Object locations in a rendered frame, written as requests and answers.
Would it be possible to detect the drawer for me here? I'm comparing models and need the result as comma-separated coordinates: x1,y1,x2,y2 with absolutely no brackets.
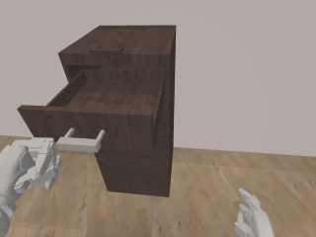
17,69,165,150

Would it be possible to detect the handle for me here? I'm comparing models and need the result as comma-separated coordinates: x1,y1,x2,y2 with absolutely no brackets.
88,48,122,58
56,127,105,153

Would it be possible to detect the right robot hand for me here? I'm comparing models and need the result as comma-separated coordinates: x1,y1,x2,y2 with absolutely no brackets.
234,188,276,237

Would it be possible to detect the robot left forearm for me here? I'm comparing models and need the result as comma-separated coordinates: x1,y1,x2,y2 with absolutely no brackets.
0,194,17,237

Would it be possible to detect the left robot hand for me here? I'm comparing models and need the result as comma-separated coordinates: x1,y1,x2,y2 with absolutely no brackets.
0,137,62,202

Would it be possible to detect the cabinet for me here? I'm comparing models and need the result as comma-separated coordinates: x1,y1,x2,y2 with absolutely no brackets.
58,25,177,198

